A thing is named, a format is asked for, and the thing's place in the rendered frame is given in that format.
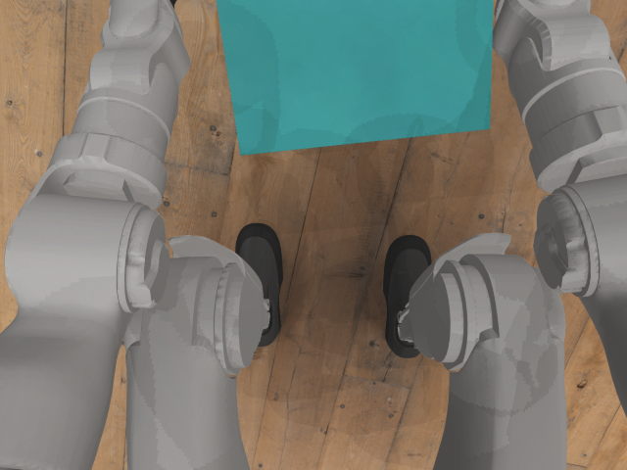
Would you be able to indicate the right robot upper arm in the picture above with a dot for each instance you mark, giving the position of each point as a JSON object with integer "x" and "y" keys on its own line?
{"x": 581, "y": 248}

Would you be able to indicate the carton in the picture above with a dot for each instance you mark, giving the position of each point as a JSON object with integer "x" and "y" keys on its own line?
{"x": 315, "y": 73}

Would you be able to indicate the robot left shin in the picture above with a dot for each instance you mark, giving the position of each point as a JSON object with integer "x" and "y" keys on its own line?
{"x": 198, "y": 246}

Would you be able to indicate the robot left thigh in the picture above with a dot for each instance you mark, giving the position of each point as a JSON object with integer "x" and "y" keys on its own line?
{"x": 181, "y": 407}

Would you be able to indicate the left robot upper arm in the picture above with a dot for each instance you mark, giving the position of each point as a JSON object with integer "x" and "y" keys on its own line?
{"x": 79, "y": 268}

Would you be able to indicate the robot left forearm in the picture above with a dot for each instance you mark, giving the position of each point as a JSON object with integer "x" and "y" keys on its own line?
{"x": 125, "y": 117}

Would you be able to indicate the robot right forearm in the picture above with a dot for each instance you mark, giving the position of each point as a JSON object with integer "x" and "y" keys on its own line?
{"x": 568, "y": 86}

